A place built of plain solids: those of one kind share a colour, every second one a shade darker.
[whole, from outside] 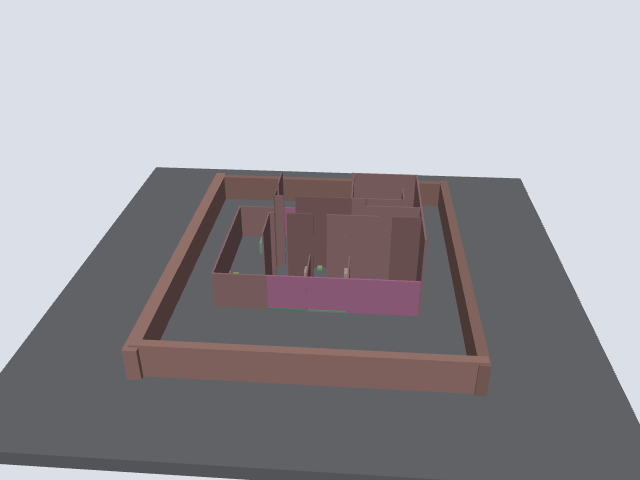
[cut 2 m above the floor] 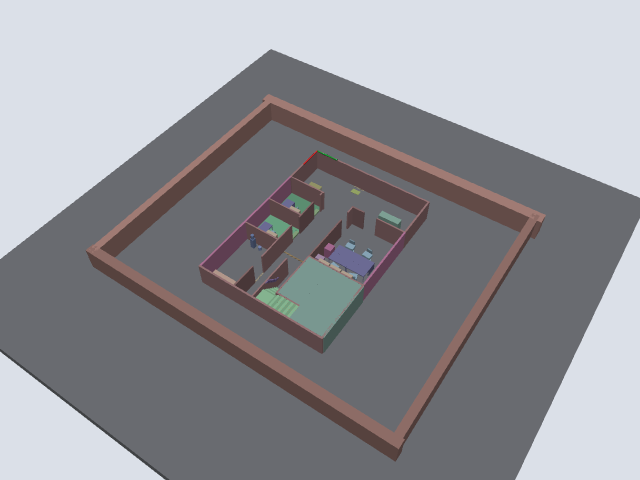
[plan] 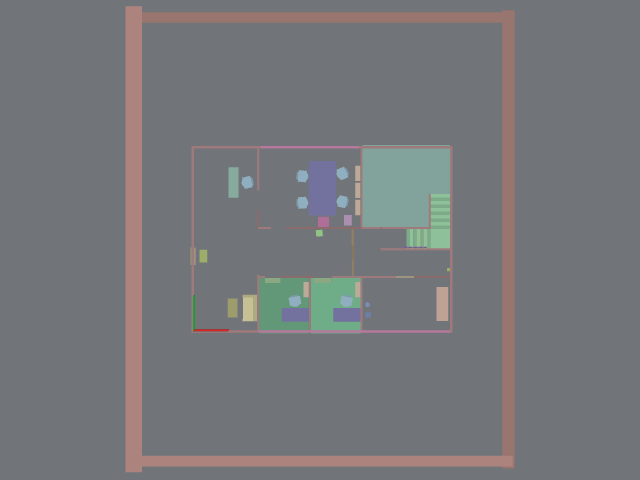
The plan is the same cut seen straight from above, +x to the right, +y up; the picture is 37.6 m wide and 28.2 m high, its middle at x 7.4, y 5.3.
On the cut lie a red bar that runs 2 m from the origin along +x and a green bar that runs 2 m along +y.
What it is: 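An office floor, with a steep back stair to a room one storey up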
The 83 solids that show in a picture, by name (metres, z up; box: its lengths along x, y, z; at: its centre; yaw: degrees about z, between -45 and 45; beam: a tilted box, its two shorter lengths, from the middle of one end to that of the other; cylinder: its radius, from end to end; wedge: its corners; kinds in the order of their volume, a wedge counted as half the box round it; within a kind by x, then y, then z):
{
 "ring_hedge_1": {"box": [0.97, 27.38, 2.43], "at": [-3.55, 5.34, 1.16]},
 "ring_hedge_2": {"box": [22.4, 0.62, 2.6], "at": [7.52, -7.69, 1.25]},
 "ring_hedge_3": {"box": [22.4, 0.62, 2.42], "at": [7.52, 18.37, 1.16]},
 "ring_hedge_4": {"box": [0.74, 26.93, 2.45], "at": [18.47, 5.34, 1.18]},
 "split_lounge_level_1": {"box": [3.9, 1.94, 3.52], "at": [11.85, 7.04, 1.71]},
 "split_lounge_level_2": {"box": [5.14, 2.88, 3.52], "at": [12.47, 9.44, 1.71]},
 "wall_1": {"box": [0.15, 10.98, 3.04], "at": [-0.07, 5.34, 1.47]},
 "wall_2": {"box": [4.07, 0.15, 3.04], "at": [1.89, -0.07, 1.47]},
 "wall_3": {"box": [4.07, 0.15, 3.04], "at": [1.89, 10.76, 1.47]},
 "wall_4": {"box": [0.12, 3.25, 6.51], "at": [3.77, 1.63, 3.21]},
 "wall_5": {"box": [0.12, 1.15, 6.51], "at": [3.77, 6.52, 3.21]},
 "wall_6": {"box": [0.12, 2.46, 6.51], "at": [3.77, 9.45, 3.21]},
 "wall_7": {"box": [0.39, 0.12, 6.51], "at": [3.97, 3.13, 3.21]},
 "wall_8": {"box": [0.74, 0.12, 6.51], "at": [4.14, 6.01, 3.21]},
 "wall_9": {"box": [1.99, 0.12, 6.51], "at": [6.08, 3.13, 3.21]},
 "wall_10": {"box": [0.12, 3.13, 3.04], "at": [6.8, 1.56, 1.47]},
 "wall_11": {"box": [4.42, 0.12, 6.51], "at": [7.63, 6.01, 3.21]},
 "wall_12": {"box": [1.76, 0.12, 6.51], "at": [8.96, 3.13, 3.21]},
 "wall_13": {"box": [0.12, 3.13, 3.04], "at": [9.84, 1.56, 1.47]},
 "wall_14": {"box": [0.12, 4.67, 6.51], "at": [9.84, 8.35, 3.21]},
 "wall_15": {"box": [2.03, 0.12, 6.51], "at": [10.85, 3.13, 3.21]},
 "wall_16": {"box": [3.95, 0.12, 6.51], "at": [11.82, 6.01, 3.21]},
 "wall_17": {"box": [5.5, 0.15, 6.51], "at": [12.44, 10.76, 3.21]},
 "wall_18": {"box": [4.06, 0.12, 6.51], "at": [13.01, 4.76, 3.21]},
 "wall_19": {"box": [0.12, 2.05, 6.51], "at": [13.85, 6.97, 3.21]},
 "wall_20": {"box": [2.12, 0.12, 6.51], "at": [13.98, 3.13, 3.21]},
 "wall_21": {"box": [0.15, 10.98, 6.51], "at": [15.12, 5.34, 3.21]},
 "glazing_1": {"box": [3.04, 0.15, 3.04], "at": [5.29, -0.07, 1.47]},
 "glazing_2": {"box": [6.07, 0.15, 3.04], "at": [6.8, 10.76, 1.47]},
 "glazing_3": {"box": [3.04, 0.15, 3.04], "at": [8.32, -0.07, 1.47]},
 "glazing_4": {"box": [5.2, 0.15, 3.04], "at": [12.44, -0.07, 1.47]},
 "split_steps_1": {"box": [0.2, 1.13, 0.24], "at": [12.58, 5.39, 0.07]},
 "split_steps_2": {"box": [0.2, 1.13, 0.44], "at": [12.79, 5.39, 0.17]},
 "split_steps_3": {"box": [0.2, 1.13, 0.63], "at": [12.99, 5.39, 0.26]},
 "split_steps_4": {"box": [0.2, 1.13, 0.82], "at": [13.2, 5.39, 0.36]},
 "split_steps_5": {"box": [0.2, 1.13, 1.01], "at": [13.4, 5.39, 0.46]},
 "split_steps_6": {"box": [0.2, 1.13, 1.21], "at": [13.61, 5.39, 0.55]},
 "split_steps_7": {"box": [0.2, 1.13, 1.4], "at": [13.81, 5.39, 0.65]},
 "split_steps_8": {"box": [1.13, 1.13, 1.59], "at": [14.48, 5.39, 0.75]},
 "split_steps_9": {"box": [1.13, 0.2, 0.24], "at": [14.48, 6.05, 1.62]},
 "split_steps_10": {"box": [1.13, 0.2, 0.44], "at": [14.48, 6.26, 1.71]},
 "split_steps_11": {"box": [1.13, 0.2, 0.63], "at": [14.48, 6.46, 1.81]},
 "split_steps_12": {"box": [1.13, 0.2, 0.82], "at": [14.48, 6.67, 1.91]},
 "split_steps_13": {"box": [1.13, 0.2, 1.01], "at": [14.48, 6.87, 2.0]},
 "split_steps_14": {"box": [1.13, 0.2, 1.21], "at": [14.48, 7.08, 2.1]},
 "split_steps_15": {"box": [1.13, 0.2, 1.4], "at": [14.48, 7.28, 2.19]},
 "split_steps_16": {"box": [1.13, 0.2, 1.59], "at": [14.48, 7.49, 2.29]},
 "split_steps_17": {"box": [1.13, 0.2, 1.79], "at": [14.48, 7.69, 2.39]},
 "split_steps_18": {"box": [1.13, 0.2, 1.98], "at": [14.48, 7.9, 2.48]},
 "scell_level_1": {"box": [2.92, 2.97, 0.2], "at": [5.29, 1.28, 0.05]},
 "scell_level_2": {"box": [1.66, 0.3, 0.2], "at": [5.92, 2.92, 0.05]},
 "scell_level_3": {"box": [2.92, 2.97, 0.2], "at": [8.32, 1.28, 0.05]},
 "scell_level_4": {"box": [1.7, 0.3, 0.2], "at": [8.93, 2.92, 0.05]},
 "shelf_1": {"box": [0.3, 0.9, 1.95], "at": [6.58, 2.38, 1.07]},
 "shelf_2": {"box": [0.3, 0.9, 1.95], "at": [9.62, 2.38, 1.07]},
 "shelf_3": {"box": [0.3, 0.9, 1.95], "at": [9.62, 7.21, 0.93]},
 "shelf_4": {"box": [0.3, 0.9, 1.95], "at": [9.62, 8.21, 0.93]},
 "shelf_5": {"box": [0.3, 0.9, 1.95], "at": [9.62, 9.21, 0.93]},
 "reception_counter_1": {"box": [0.6, 1.8, 1.1], "at": [2.32, 8.68, 0.5]},
 "sofa_1": {"box": [0.65, 1.24, 0.37], "at": [3.19, 1.3, 0.24]},
 "sofa_2": {"box": [0.24, 1.56, 0.83], "at": [3.58, 1.3, 0.36]},
 "task_chair_1": {"box": [0.48, 0.68, 0.26], "at": [3.14, 8.68, 0.58], "yaw": 13.4},
 "task_chair_2": {"box": [0.68, 0.48, 0.26], "at": [5.93, 1.72, 0.73], "yaw": 10.6},
 "task_chair_3": {"box": [0.48, 0.68, 0.26], "at": [6.36, 7.49, 0.58], "yaw": 3.6},
 "task_chair_4": {"box": [0.48, 0.68, 0.26], "at": [6.36, 9.05, 0.58], "yaw": -4.7},
 "task_chair_5": {"box": [0.48, 0.68, 0.26], "at": [8.72, 7.55, 0.58], "yaw": -12.5},
 "task_chair_6": {"box": [0.48, 0.68, 0.26], "at": [8.72, 9.21, 0.58], "yaw": 22.7},
 "task_chair_7": {"box": [0.68, 0.48, 0.26], "at": [8.96, 1.72, 0.73], "yaw": -11.5},
 "desk_1": {"box": [1.6, 0.8, 0.07], "at": [5.95, 0.9, 0.84]},
 "desk_2": {"box": [0.8, 1.6, 0.07], "at": [7.14, 7.54, 0.69]},
 "desk_3": {"box": [0.8, 1.6, 0.07], "at": [7.14, 9.14, 0.69]},
 "desk_4": {"box": [0.8, 1.6, 0.07], "at": [7.94, 7.54, 0.69]},
 "desk_5": {"box": [0.8, 1.6, 0.07], "at": [7.94, 9.14, 0.69]},
 "desk_6": {"box": [1.6, 0.8, 0.07], "at": [8.98, 0.9, 0.84]},
 "printer_1": {"box": [0.64, 0.6, 1.09], "at": [7.6, 6.37, 0.49]},
 "filing_cabinet_1": {"box": [0.47, 0.62, 1.37], "at": [9.04, 6.46, 0.64]},
 "scell_steps_1": {"box": [0.92, 0.3, 0.2], "at": [4.62, 2.92, 0.05]},
 "scell_steps_2": {"box": [1.0, 0.3, 0.2], "at": [7.58, 2.92, 0.05]},
 "water_cooler_1": {"box": [0.33, 0.31, 1.03], "at": [10.24, 0.9, 0.47]},
 "bar_table_1": {"box": [0.7, 2.0, 0.06], "at": [14.59, 1.53, 1.05]},
 "coffee_table_1": {"box": [0.58, 1.12, 0.07], "at": [2.27, 1.3, 0.36]},
 "box_cardboard_1": {"box": [0.39, 0.38, 0.29], "at": [7.36, 5.7, 0.09], "yaw": 4.7},
 "doormat_hold_1": {"box": [0.45, 0.75, 0.06], "at": [0.55, 4.35, -0.02]}
}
